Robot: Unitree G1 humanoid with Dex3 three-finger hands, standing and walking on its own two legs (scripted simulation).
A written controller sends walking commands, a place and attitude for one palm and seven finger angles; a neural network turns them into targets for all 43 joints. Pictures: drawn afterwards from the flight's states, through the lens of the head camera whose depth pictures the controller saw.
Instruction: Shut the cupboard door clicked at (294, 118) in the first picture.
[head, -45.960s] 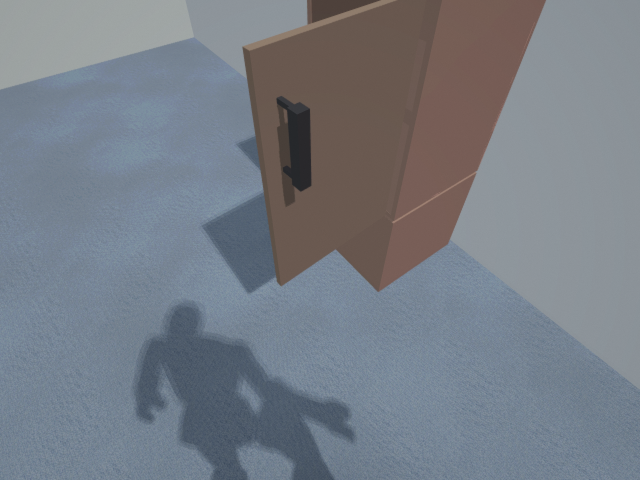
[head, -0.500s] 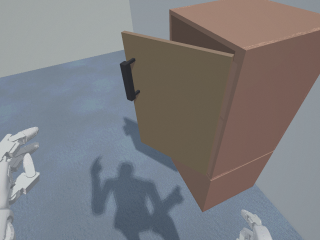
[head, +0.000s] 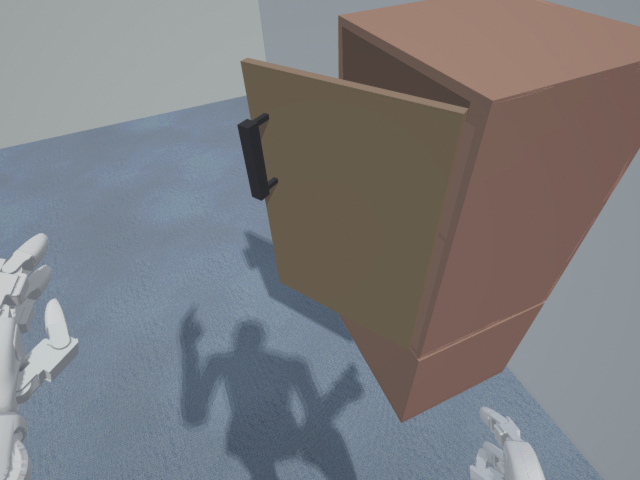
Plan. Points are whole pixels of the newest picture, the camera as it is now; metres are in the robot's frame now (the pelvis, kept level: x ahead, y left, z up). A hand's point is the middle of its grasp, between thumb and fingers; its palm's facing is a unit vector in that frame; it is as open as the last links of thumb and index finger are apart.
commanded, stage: step back with the hand held close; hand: left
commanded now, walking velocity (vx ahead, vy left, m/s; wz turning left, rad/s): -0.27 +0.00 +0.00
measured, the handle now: (262, 157) +0.64 +0.20 +0.08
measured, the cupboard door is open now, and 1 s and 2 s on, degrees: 32 32 32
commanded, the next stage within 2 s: stop stepping back and stand still in 1.18 s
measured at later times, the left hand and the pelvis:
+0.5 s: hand (5, 378) +0.15 +0.31 +0.16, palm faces +0.41 -0.77 -0.49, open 7.4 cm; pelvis -0.05 +0.04 -0.01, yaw -1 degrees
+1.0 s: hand out of the picture +0.05 +0.28 +0.16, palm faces +0.45 -0.77 -0.44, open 7.5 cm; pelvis -0.16 +0.02 -0.03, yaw +1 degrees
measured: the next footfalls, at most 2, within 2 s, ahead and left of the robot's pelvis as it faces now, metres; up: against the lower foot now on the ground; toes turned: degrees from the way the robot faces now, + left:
right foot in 1.18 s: -0.23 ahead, -0.11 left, +0.00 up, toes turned +3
left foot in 1.40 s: -0.18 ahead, +0.13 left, +0.00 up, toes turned +2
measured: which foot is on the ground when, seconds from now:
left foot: down 0.00-1.00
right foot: down 0.00-0.98, up 1.00-1.00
